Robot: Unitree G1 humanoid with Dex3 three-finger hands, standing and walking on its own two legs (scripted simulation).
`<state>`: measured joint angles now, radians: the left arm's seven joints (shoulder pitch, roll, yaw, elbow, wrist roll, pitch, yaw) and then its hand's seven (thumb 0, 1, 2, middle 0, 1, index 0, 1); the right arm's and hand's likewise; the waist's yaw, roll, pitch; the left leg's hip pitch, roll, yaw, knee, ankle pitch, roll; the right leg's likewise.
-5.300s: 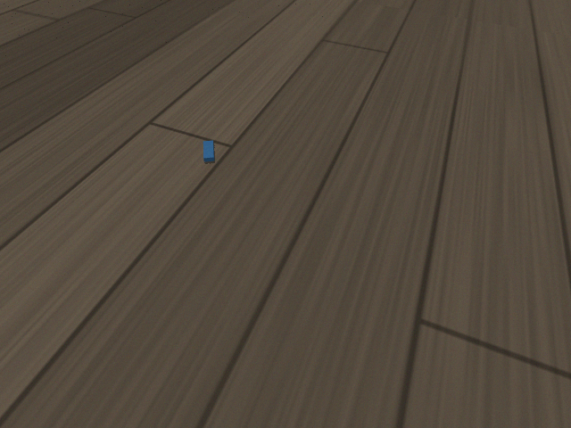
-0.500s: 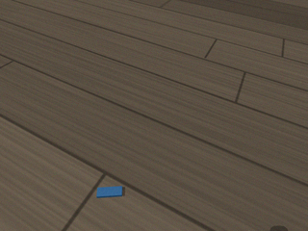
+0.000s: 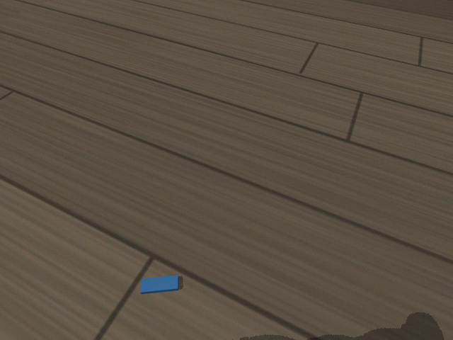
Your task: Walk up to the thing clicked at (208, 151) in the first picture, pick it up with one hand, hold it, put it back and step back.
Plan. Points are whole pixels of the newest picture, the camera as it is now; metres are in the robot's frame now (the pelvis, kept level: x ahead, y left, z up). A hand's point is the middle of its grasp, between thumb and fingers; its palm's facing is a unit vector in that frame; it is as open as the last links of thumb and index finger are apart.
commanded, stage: walk up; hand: left
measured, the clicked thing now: (160, 284) +0.45 +0.26 -0.74
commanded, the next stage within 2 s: stand in 1.16 s
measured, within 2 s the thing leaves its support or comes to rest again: neither
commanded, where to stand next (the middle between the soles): +0.10 -0.03 m, yaw +3 degrees
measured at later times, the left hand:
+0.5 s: hand out of the picture +0.12 +0.25 -0.14, palm faces +0.05 -0.94 -0.34, open 7.4 cm
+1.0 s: hand out of the picture +0.08 +0.26 -0.15, palm faces +0.13 -0.94 -0.32, open 7.4 cm
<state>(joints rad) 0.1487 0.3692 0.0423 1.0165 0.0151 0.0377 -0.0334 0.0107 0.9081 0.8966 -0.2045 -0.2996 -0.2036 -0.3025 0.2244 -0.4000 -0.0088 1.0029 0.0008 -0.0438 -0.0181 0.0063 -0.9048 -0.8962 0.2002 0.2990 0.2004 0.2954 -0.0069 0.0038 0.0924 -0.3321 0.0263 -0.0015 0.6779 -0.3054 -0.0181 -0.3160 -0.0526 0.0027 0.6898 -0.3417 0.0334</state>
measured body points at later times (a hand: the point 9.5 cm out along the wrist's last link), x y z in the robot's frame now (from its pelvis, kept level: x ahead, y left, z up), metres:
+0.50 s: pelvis +0.01 -0.02 +0.01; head +0.05 -0.01 +0.46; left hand +0.12 +0.30 -0.12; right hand +0.11 -0.34 -0.11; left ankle +0.03 +0.13 -0.72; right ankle +0.02 -0.14 -0.72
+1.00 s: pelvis +0.01 -0.02 +0.01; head +0.04 +0.00 +0.46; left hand +0.08 +0.31 -0.12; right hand +0.14 -0.32 -0.11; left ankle +0.03 +0.13 -0.72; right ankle +0.02 -0.14 -0.72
